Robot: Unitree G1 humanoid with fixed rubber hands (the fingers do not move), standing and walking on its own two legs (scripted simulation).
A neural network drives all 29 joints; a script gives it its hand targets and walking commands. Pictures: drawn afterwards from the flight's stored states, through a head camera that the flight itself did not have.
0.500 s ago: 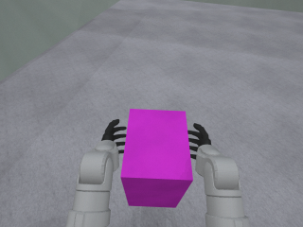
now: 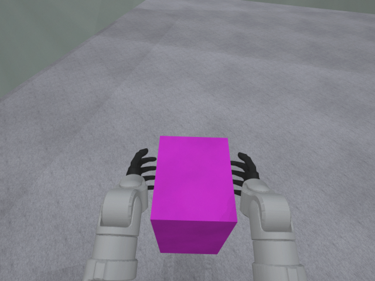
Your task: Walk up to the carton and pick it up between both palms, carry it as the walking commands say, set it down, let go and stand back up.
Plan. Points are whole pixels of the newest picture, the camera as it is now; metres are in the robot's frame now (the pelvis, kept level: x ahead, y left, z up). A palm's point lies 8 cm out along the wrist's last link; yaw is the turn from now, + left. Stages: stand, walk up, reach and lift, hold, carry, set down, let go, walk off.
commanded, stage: carry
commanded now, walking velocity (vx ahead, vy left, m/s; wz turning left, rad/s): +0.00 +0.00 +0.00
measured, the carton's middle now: (191, 200) +0.31 +0.00 -0.01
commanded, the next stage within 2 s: hold in 0.54 s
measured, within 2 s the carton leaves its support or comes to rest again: neither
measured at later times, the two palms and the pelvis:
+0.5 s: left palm (138, 185) +0.31 +0.12 +0.06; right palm (248, 188) +0.31 -0.12 +0.06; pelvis +0.00 +0.00 +0.00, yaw +0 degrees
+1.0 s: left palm (145, 202) +0.27 +0.10 +0.06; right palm (261, 209) +0.26 -0.14 +0.06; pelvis -0.04 -0.02 +0.00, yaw +0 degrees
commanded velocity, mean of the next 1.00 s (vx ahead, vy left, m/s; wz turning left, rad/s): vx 0.00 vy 0.00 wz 0.00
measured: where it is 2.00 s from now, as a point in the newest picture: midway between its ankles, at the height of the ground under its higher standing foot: outside the picture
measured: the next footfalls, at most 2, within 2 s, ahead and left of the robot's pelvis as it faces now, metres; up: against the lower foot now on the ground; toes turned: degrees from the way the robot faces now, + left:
none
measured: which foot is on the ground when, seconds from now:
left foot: down 0.00-1.00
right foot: down 0.00-1.00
